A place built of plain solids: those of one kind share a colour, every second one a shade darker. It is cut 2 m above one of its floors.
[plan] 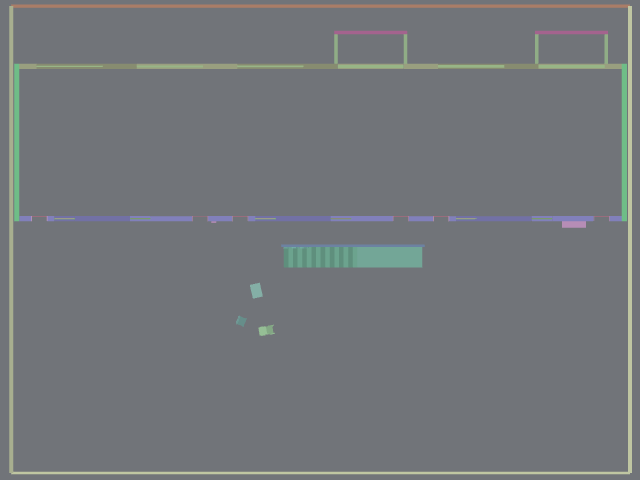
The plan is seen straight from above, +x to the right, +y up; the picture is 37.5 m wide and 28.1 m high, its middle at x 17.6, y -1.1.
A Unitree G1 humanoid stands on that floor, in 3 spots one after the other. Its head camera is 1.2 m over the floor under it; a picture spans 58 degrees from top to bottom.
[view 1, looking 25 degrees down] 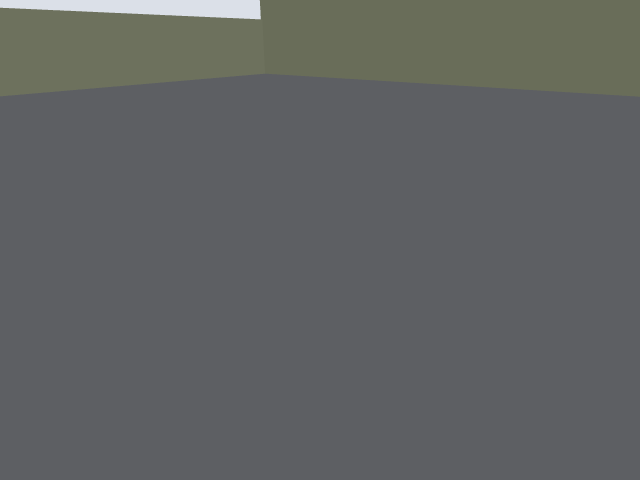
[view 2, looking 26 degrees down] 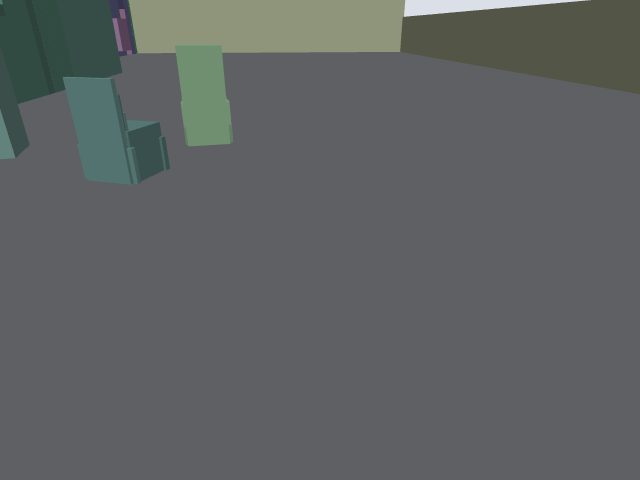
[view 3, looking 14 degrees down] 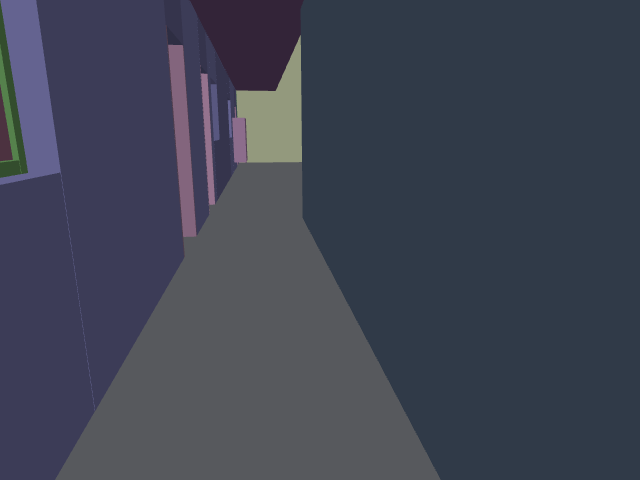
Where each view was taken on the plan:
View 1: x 12.16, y -2.66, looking -143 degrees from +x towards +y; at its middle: ground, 2.84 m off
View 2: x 8.98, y -7.21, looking -6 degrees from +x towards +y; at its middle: ground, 2.74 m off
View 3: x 17.63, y -0.75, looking -8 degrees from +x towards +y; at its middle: spine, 4.47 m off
